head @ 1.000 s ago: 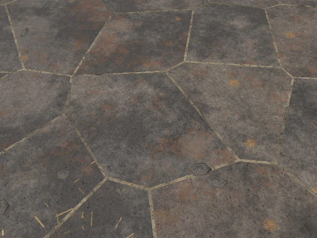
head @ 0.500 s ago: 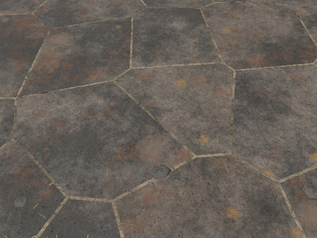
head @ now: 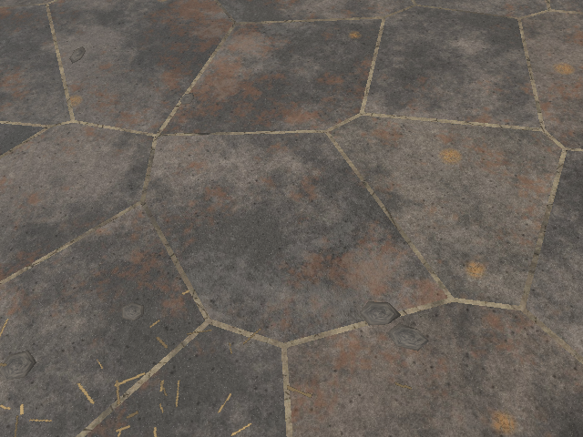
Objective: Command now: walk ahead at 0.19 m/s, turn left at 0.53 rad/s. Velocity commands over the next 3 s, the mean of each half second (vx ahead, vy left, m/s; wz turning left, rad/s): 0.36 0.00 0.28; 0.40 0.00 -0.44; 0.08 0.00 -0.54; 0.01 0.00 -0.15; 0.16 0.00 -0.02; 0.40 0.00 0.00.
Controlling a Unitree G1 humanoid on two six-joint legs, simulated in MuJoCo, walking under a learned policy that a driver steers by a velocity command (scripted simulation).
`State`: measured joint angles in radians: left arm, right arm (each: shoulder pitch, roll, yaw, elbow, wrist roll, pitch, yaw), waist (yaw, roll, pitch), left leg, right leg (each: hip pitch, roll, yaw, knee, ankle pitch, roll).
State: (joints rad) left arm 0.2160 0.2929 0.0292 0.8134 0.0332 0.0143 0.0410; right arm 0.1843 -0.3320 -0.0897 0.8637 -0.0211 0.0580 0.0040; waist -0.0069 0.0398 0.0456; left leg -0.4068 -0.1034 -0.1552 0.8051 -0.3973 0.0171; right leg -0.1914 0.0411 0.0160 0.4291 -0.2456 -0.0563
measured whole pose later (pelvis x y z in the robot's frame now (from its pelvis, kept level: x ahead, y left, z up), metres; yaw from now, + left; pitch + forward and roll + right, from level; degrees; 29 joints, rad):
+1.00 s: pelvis +0.41 +0.08 -0.03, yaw -9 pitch +1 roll +0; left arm 0.08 0.23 0.04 0.81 0.04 -0.04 -0.04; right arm 0.35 -0.21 -0.03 0.93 0.00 -0.05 -0.03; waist -0.03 0.00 0.10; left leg -0.17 0.04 0.17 1.07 -0.52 0.00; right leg -0.48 0.08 -0.11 0.61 -0.16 -0.16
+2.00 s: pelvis +0.51 +0.14 +0.00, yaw -29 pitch -2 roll +0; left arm 0.20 0.24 0.02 0.96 0.01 0.03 0.03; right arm 0.23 -0.23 -0.01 0.88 -0.01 0.01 -0.02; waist -0.02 0.01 0.05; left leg -0.19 -0.05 0.00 0.41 -0.20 0.04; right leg -0.09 0.03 0.07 0.39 -0.27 -0.01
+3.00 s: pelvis +0.77 +0.01 -0.02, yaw -28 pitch +0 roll +0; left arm 0.05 0.20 0.03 0.93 0.02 -0.08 -0.01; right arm 0.42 -0.18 -0.01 1.08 0.00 -0.07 -0.02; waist -0.04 0.01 0.09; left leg -0.15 -0.05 -0.01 1.07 -0.47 0.05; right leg -0.42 0.06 -0.13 0.56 -0.15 -0.12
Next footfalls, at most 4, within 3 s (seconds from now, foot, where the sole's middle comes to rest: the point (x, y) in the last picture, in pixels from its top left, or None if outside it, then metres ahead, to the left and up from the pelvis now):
0.44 left None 0.25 0.17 -0.78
0.94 right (317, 404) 0.55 0.02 -0.78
1.54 left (242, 384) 0.60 0.19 -0.78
1.90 right None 0.45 0.03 -0.78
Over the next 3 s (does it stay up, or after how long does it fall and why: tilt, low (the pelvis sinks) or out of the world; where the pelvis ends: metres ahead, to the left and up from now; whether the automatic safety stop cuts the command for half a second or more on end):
stays up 0.77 0.01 -0.02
